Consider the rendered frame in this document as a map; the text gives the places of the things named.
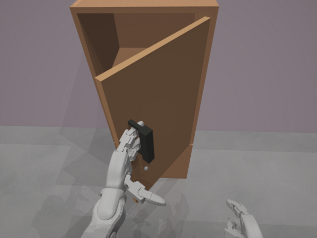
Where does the left robot forearm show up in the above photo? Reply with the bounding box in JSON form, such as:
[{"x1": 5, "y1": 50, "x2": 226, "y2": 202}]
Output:
[{"x1": 81, "y1": 187, "x2": 127, "y2": 238}]

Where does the handle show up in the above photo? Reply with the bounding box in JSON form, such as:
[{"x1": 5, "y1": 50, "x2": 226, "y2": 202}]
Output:
[{"x1": 128, "y1": 119, "x2": 155, "y2": 164}]

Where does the cupboard door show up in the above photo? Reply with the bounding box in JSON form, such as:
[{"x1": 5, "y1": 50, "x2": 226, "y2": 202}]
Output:
[{"x1": 95, "y1": 16, "x2": 211, "y2": 203}]

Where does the right robot hand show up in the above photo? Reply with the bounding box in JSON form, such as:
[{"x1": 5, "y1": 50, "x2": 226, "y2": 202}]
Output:
[{"x1": 224, "y1": 199, "x2": 264, "y2": 238}]

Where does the left robot hand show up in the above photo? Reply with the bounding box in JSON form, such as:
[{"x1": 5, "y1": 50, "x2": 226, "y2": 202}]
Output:
[{"x1": 106, "y1": 121, "x2": 166, "y2": 206}]

